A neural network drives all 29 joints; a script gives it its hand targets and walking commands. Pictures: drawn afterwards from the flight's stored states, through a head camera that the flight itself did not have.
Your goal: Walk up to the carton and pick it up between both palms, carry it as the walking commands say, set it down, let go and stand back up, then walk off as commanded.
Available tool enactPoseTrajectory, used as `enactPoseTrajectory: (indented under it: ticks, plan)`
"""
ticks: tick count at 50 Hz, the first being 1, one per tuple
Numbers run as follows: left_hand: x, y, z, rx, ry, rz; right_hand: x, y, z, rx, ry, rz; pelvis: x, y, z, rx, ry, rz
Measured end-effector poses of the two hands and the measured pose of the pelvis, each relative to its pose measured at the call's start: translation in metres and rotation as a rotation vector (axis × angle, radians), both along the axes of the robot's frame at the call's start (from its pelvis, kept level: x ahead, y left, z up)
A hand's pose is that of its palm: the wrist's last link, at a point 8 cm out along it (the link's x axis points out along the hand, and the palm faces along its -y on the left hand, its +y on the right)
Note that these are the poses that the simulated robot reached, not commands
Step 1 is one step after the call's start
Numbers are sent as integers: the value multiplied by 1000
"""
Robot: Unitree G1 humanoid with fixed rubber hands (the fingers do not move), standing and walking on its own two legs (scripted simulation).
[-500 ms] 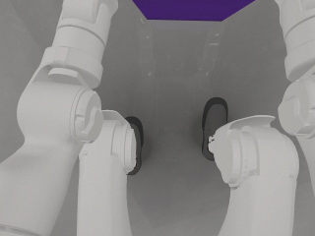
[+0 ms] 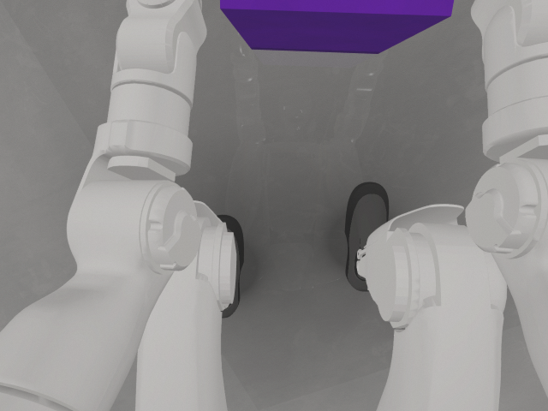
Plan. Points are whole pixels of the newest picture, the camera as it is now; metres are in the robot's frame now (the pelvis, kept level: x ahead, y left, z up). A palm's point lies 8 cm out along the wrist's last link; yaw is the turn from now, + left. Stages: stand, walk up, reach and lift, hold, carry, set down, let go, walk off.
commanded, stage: reach and lift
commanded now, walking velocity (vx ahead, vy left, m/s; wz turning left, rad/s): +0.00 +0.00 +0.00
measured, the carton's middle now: out of the picture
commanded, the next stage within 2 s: none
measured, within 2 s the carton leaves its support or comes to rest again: leaves its support in 0.26 s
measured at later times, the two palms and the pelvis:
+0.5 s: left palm out of the picture +0.55 +0.08 -0.11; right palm out of the picture +0.55 -0.21 -0.11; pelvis -0.02 -0.01 +0.03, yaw +1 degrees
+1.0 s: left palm out of the picture +0.55 +0.08 -0.06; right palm out of the picture +0.54 -0.21 -0.06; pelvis -0.02 -0.01 +0.08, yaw +0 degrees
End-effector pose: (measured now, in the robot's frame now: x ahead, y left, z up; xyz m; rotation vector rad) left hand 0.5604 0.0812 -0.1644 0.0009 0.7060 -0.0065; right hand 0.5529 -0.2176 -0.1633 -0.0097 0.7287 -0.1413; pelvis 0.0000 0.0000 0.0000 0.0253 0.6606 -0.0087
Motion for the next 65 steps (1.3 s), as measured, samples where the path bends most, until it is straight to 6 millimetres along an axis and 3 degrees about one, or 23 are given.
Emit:
enactPoseTrajectory:
  ticks: [13,27,40,65]
  plan:
    - [-4,-4,9,67,14,38,1,5,8,-28,-8,-49,-5,-3,15,10,-96,14]
    - [-4,-6,63,56,3,31,-6,3,61,-19,-35,-76,-20,-11,37,25,-141,1]
    - [-7,-4,76,50,-5,38,-8,5,74,-14,-52,-82,-18,-12,54,30,-126,-7]
    - [-27,-4,143,25,-31,59,-29,6,144,15,-86,-116,-28,-11,98,23,-183,-25]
